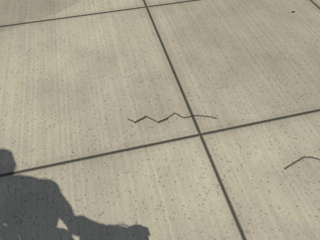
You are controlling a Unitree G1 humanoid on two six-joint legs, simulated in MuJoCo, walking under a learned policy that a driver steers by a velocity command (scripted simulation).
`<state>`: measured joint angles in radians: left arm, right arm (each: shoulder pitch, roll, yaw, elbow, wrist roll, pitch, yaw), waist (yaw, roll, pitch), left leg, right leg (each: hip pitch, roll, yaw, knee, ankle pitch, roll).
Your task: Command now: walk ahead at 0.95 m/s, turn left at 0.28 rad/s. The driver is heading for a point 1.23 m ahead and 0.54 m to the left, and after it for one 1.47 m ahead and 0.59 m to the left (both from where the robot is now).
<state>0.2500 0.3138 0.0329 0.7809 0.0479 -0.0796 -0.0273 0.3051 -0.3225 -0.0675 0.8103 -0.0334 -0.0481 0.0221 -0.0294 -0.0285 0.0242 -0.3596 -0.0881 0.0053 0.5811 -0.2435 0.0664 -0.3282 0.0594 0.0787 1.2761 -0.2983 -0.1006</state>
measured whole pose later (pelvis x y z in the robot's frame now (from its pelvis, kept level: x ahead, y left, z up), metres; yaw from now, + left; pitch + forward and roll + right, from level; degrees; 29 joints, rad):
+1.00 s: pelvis +0.85 +0.22 +0.01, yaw +51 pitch +1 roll +1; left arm 0.01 0.27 -0.02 0.57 0.04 -0.06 -0.02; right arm 0.45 -0.33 -0.07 0.83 0.00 -0.06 0.02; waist -0.11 0.01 0.04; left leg 0.03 -0.20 -0.20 0.34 -0.35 0.16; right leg -0.71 -0.13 0.09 0.70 -0.01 0.06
